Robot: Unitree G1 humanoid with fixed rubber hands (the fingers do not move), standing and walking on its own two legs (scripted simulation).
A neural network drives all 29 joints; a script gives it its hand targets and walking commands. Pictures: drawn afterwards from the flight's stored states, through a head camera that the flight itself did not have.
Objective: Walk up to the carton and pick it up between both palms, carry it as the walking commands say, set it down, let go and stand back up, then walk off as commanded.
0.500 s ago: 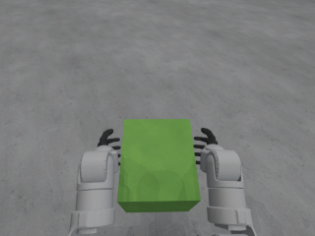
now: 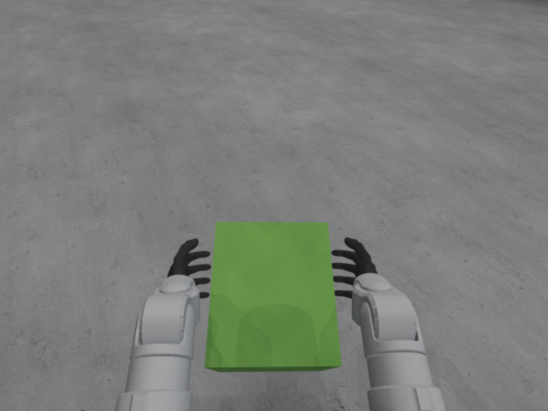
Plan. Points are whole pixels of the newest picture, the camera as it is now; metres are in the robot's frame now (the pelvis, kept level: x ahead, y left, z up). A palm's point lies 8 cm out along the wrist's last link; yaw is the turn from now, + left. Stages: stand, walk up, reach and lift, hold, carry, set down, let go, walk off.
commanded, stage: carry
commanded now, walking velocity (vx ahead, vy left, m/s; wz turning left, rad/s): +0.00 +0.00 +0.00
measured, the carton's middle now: (271, 300) +0.33 +0.00 -0.04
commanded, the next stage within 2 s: hold in 1.16 s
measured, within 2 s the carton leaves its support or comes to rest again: neither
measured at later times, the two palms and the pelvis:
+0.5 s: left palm (174, 311) +0.26 +0.14 +0.06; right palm (370, 311) +0.25 -0.13 +0.06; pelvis -0.04 +0.00 +0.00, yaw +0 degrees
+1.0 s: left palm (172, 321) +0.24 +0.14 +0.06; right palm (373, 323) +0.24 -0.13 +0.06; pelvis -0.06 +0.01 +0.00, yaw +1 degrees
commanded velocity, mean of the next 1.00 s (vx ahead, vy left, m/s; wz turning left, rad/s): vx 0.00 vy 0.00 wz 0.00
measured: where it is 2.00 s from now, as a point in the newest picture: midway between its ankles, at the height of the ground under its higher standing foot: outside the picture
